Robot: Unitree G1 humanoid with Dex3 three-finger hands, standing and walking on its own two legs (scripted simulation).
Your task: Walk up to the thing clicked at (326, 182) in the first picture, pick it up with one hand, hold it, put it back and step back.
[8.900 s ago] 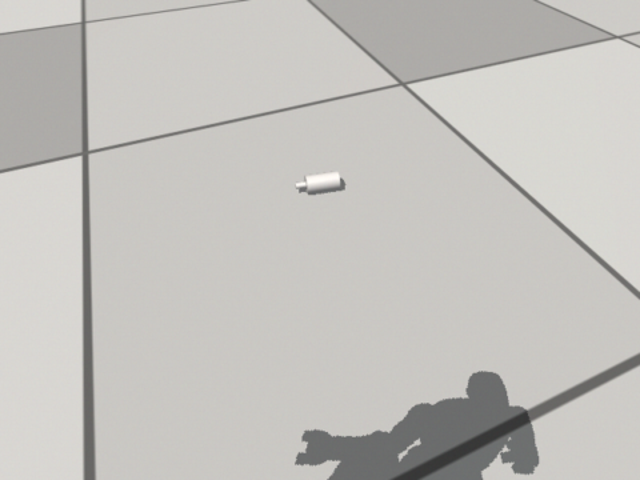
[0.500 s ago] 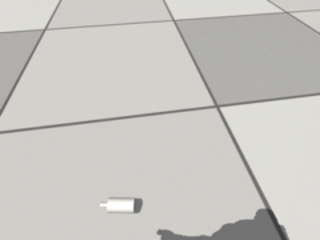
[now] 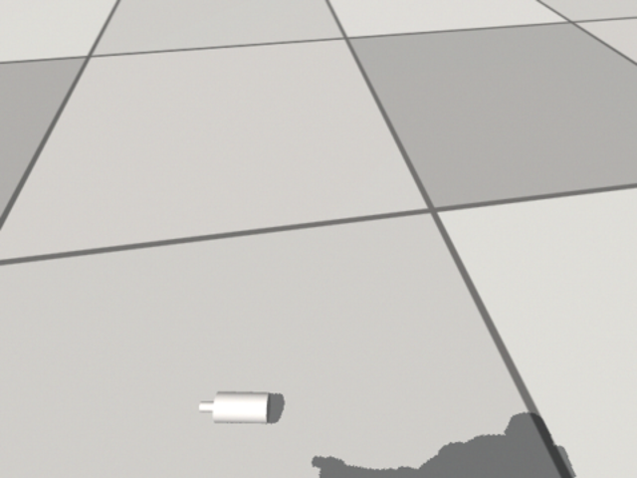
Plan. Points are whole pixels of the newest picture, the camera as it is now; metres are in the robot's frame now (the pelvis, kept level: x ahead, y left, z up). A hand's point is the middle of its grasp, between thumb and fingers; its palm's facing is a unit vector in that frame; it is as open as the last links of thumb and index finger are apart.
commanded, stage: rise first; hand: left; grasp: from above
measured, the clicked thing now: (234, 407) +0.42 +0.29 -0.74
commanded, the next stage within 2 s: none
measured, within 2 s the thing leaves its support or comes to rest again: neither
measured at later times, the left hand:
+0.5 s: hand out of the picture +0.14 +0.26 -0.18, palm faces -0.09 -0.92 -0.39, open 11.9 cm
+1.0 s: hand out of the picture +0.11 +0.28 -0.26, palm faces -0.25 -0.83 -0.51, open 14.2 cm
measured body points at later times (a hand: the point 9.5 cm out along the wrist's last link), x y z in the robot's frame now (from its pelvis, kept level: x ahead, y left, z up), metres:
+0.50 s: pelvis -0.01 +0.01 -0.03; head +0.05 +0.02 +0.41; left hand +0.14 +0.31 -0.16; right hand +0.09 -0.25 -0.15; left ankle -0.01 +0.13 -0.75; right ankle -0.01 -0.13 -0.75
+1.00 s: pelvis -0.03 +0.02 -0.12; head +0.08 +0.04 +0.32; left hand +0.12 +0.32 -0.23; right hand +0.17 -0.22 -0.20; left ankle -0.01 +0.13 -0.75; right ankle -0.01 -0.13 -0.75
